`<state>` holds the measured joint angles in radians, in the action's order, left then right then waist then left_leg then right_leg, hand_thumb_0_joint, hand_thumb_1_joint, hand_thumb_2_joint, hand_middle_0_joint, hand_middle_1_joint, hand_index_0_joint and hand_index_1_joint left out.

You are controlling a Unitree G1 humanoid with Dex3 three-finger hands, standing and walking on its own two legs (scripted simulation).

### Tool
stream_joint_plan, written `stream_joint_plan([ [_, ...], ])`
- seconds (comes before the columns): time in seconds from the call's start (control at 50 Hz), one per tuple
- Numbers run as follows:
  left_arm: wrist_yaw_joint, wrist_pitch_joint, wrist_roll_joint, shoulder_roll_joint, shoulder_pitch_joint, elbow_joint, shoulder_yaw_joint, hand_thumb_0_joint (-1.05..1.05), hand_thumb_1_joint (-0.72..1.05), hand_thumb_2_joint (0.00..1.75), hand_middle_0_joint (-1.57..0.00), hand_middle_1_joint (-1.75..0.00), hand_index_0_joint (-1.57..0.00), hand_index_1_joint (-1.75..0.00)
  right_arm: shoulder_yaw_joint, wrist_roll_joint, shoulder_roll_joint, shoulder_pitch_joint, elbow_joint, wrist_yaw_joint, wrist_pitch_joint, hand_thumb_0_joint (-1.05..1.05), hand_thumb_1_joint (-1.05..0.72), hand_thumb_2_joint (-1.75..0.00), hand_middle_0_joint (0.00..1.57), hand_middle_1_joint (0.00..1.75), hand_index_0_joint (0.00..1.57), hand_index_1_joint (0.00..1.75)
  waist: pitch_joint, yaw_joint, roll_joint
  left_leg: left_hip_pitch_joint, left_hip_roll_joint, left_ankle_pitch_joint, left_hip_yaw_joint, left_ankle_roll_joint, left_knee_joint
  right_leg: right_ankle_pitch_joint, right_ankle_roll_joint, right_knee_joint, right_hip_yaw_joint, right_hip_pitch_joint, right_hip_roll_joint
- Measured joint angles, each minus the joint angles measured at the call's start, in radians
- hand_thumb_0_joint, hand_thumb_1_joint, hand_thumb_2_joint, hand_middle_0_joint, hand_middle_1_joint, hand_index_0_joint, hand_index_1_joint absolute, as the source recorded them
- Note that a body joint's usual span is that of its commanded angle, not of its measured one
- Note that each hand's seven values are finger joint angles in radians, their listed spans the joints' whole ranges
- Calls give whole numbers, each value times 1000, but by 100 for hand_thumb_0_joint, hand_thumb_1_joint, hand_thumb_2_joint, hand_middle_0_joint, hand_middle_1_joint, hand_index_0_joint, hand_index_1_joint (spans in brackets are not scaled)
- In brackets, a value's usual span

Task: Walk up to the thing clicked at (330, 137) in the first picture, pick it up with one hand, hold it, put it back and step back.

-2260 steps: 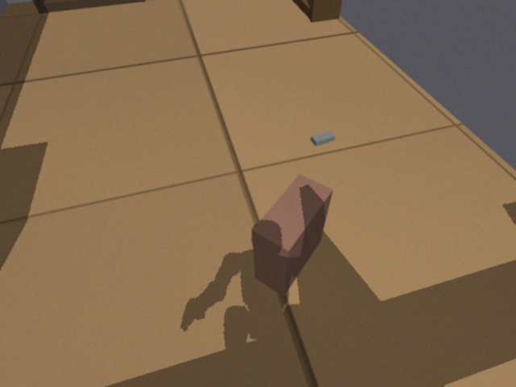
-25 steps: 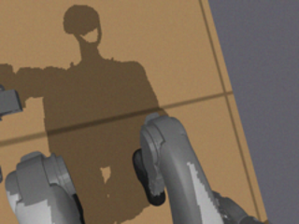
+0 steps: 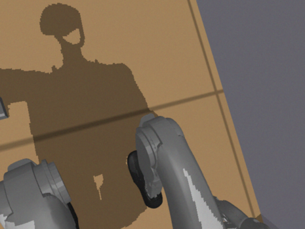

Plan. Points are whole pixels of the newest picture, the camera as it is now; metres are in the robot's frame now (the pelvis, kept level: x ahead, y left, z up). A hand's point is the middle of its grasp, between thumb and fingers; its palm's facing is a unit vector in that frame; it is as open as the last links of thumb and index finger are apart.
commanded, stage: rest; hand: left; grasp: from above
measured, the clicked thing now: out of the picture +0.45 +0.29 -0.28
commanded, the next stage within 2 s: open in 0.26 s
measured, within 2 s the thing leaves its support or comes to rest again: neither
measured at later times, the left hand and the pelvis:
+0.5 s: hand out of the picture +0.44 +0.28 -0.24, palm faces -0.44 -0.13 -0.89, open 8.3 cm; pelvis +0.00 +0.00 +0.00, yaw -1 degrees
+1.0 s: hand out of the picture +0.44 +0.29 -0.25, palm faces -0.44 -0.13 -0.89, open 11.9 cm; pelvis -0.01 +0.00 +0.01, yaw -2 degrees
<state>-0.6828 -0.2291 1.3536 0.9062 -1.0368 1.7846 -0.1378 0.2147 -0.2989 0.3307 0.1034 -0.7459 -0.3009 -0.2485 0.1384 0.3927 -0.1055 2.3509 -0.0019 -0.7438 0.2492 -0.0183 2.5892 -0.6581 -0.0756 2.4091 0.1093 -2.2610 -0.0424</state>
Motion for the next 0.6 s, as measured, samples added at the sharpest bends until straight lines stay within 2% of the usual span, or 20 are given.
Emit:
stream_joint_plan([
  [0.42,-24,8,-21,34,-19,41,30,-3,23,20,-91,-21,-96,-20,50,-5,21,-22,23,-17,-37,0,-90,-90,20,30,20,30,25,14,-14,-13,-5,4,19,2,2,16,-8,-15,16,17,-9],
  [0.6,-22,2,-33,36,-10,31,40,-1,22,32,-80,-31,-81,-30,60,-2,22,-24,26,-13,-42,0,-90,-90,20,30,20,30,30,10,-21,-18,-6,9,23,2,0,22,-4,-22,20,24,-11],
])
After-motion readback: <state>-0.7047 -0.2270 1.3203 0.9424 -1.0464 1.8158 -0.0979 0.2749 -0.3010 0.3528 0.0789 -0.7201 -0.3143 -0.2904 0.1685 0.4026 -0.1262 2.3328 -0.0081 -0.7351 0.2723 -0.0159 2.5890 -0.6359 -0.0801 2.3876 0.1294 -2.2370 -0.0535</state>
